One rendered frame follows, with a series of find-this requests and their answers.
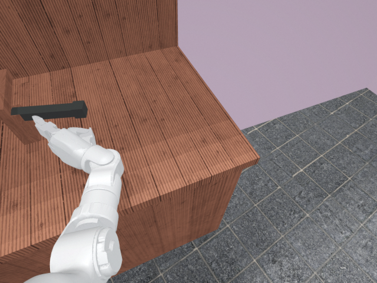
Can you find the tap lever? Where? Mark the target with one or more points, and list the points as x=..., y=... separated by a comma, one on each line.
x=77, y=109

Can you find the robot left upper arm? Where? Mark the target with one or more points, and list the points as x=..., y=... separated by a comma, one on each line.
x=87, y=256

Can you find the robot left hand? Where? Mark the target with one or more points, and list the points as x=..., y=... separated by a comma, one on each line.
x=68, y=144

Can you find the counter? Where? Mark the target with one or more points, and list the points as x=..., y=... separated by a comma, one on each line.
x=182, y=153

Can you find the left robot forearm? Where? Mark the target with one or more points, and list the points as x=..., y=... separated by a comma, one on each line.
x=101, y=195

